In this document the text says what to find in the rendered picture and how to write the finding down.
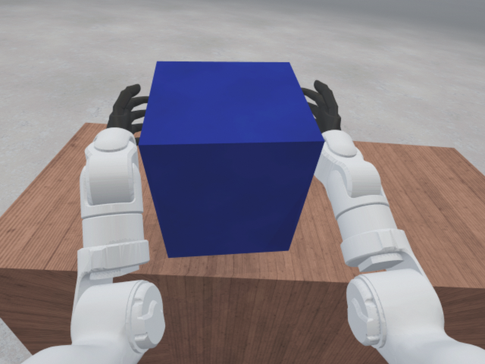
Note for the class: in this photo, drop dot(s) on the left robot upper arm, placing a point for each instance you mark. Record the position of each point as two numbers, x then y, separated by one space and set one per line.
112 324

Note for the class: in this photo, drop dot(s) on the pedestal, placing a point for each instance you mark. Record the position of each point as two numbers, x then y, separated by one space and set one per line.
284 307

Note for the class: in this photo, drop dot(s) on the right robot forearm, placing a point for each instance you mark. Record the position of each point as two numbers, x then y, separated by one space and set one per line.
371 240

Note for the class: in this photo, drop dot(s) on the left robot forearm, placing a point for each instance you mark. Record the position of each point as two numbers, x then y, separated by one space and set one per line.
111 209

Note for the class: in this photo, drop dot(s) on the robot left hand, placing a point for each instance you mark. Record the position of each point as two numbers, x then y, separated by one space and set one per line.
122 115

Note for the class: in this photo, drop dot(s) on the robot right hand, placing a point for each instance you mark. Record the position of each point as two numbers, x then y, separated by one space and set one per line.
326 110

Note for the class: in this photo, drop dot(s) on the right robot upper arm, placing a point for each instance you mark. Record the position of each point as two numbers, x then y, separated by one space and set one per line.
398 313

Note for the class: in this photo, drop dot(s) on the carton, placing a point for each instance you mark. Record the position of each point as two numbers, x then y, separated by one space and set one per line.
229 151

